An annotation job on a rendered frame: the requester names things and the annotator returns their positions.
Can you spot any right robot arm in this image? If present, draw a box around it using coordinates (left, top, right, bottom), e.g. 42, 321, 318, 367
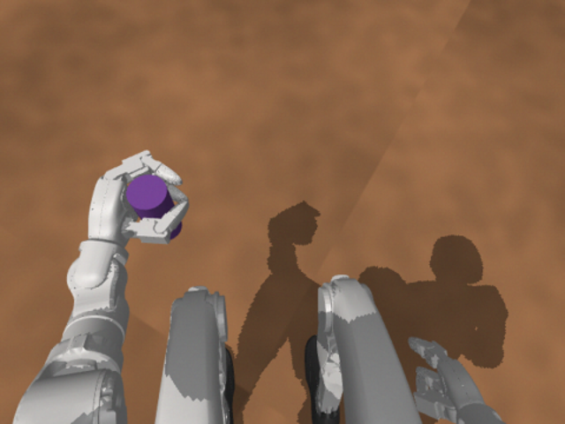
456, 403, 506, 424

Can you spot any right robot hand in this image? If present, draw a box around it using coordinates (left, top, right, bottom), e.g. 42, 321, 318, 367
408, 337, 485, 424

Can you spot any left robot hand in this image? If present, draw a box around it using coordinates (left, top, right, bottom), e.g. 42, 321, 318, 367
88, 150, 189, 247

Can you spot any right robot foot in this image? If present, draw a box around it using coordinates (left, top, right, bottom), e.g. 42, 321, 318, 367
305, 335, 340, 424

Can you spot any left robot arm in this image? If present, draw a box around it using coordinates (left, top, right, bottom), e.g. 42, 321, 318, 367
12, 238, 130, 424

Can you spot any can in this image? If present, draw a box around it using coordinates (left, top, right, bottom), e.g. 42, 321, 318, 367
126, 175, 182, 239

